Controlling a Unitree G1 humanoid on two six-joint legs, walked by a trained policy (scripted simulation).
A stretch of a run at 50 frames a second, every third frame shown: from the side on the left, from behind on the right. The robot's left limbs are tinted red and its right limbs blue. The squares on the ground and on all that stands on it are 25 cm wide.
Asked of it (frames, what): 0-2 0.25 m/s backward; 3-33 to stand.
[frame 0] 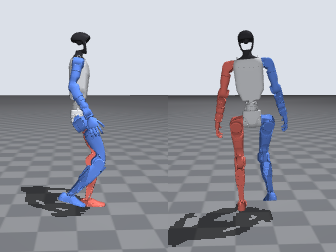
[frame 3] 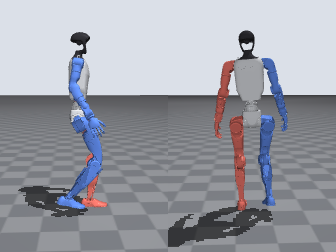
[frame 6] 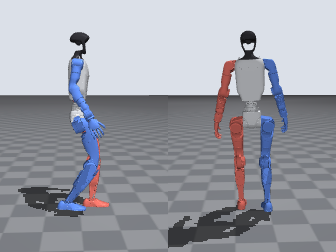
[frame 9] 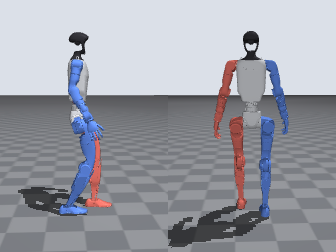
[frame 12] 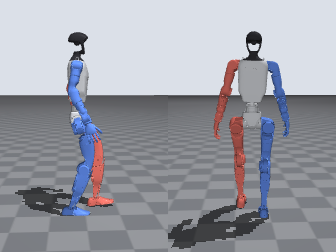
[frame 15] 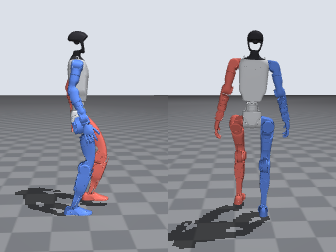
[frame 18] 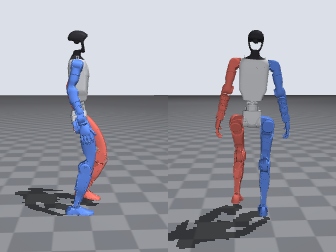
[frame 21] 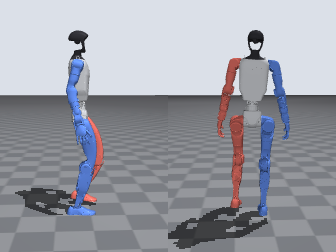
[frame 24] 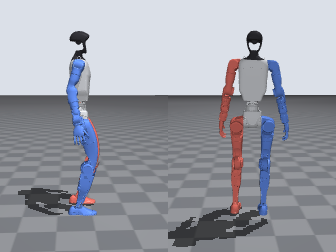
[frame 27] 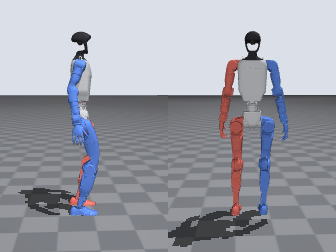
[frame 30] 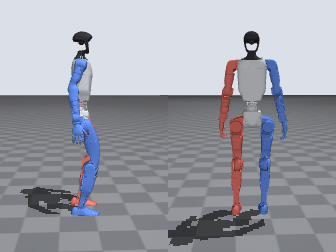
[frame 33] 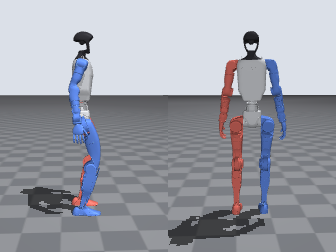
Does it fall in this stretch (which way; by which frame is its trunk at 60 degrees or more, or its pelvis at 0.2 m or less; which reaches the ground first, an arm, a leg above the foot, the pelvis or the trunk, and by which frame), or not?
no
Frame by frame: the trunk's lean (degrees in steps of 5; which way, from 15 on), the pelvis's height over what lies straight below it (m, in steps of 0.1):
0: 5, 0.8
3: 5, 0.8
6: 5, 0.8
9: 0, 0.8
12: 0, 0.8
15: 5, 0.8
18: 5, 0.8
21: 5, 0.8
24: 0, 0.8
27: 0, 0.8
30: 0, 0.8
33: 0, 0.8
